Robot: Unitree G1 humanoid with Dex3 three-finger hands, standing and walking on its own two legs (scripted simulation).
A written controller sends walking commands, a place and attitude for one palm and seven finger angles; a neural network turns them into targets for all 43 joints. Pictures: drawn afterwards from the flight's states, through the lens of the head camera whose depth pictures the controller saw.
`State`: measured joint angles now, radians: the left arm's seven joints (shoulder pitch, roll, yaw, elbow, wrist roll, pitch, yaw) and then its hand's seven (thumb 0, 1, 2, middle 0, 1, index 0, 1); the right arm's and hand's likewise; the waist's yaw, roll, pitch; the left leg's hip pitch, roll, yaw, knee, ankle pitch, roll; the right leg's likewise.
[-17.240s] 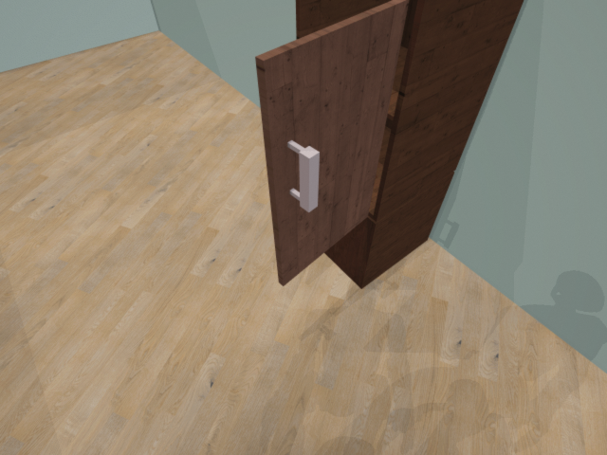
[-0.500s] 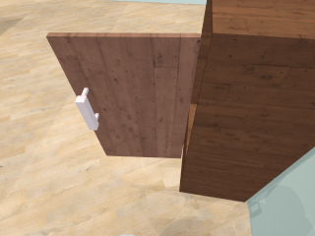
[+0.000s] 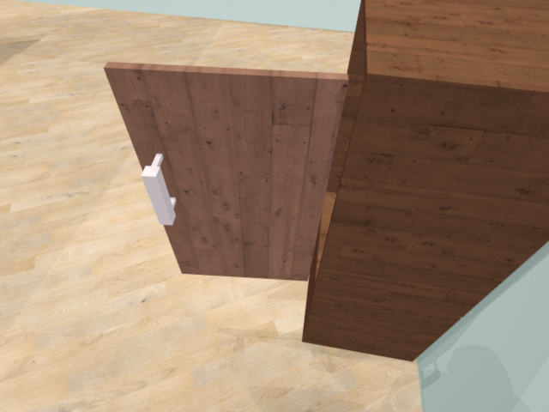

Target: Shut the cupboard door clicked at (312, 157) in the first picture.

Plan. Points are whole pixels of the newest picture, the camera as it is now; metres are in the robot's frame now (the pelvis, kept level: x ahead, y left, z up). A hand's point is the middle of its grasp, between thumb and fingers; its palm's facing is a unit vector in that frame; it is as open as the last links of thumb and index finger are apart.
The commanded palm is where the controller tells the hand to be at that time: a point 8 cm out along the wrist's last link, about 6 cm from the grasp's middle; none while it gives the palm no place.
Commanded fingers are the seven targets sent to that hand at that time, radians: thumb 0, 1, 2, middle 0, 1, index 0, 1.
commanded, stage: come to a stop and stand still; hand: left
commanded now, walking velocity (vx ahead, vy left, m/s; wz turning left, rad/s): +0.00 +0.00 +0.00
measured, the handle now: (163, 189) +0.48 +0.25 +0.02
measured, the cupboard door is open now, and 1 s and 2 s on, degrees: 97 97 97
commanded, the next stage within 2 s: look again from close up in 0.06 s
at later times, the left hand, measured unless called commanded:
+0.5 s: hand out of the picture +0.04 +0.20 -0.18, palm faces +0.04 -0.98 -0.22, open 7.4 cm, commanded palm none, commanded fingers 0.00 0.90 0.90 -0.20 -0.30 -0.20 -0.30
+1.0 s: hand (122, 364) +0.18 +0.23 -0.02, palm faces +0.21 -0.97 -0.10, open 7.2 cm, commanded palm +0.09 +0.27 -0.07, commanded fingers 0.00 0.90 0.90 -0.38 -0.50 -0.38 -0.50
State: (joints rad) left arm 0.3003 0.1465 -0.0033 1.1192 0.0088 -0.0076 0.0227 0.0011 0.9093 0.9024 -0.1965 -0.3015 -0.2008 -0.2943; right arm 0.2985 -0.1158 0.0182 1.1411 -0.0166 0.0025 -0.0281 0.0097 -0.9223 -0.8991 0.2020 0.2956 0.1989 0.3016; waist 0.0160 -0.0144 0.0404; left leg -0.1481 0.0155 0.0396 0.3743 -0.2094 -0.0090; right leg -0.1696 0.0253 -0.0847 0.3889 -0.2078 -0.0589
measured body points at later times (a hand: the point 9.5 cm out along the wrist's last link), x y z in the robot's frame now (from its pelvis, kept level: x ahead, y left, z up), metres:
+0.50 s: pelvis +0.01 +0.02 -0.01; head +0.00 +0.02 +0.44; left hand +0.04 +0.25 -0.16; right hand +0.04 -0.21 -0.16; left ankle +0.00 +0.12 -0.74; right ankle +0.00 -0.08 -0.74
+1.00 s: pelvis -0.03 +0.05 -0.03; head -0.04 +0.04 +0.42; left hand +0.16 +0.28 -0.01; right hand +0.09 -0.20 -0.13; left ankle +0.00 +0.13 -0.74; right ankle +0.01 -0.08 -0.74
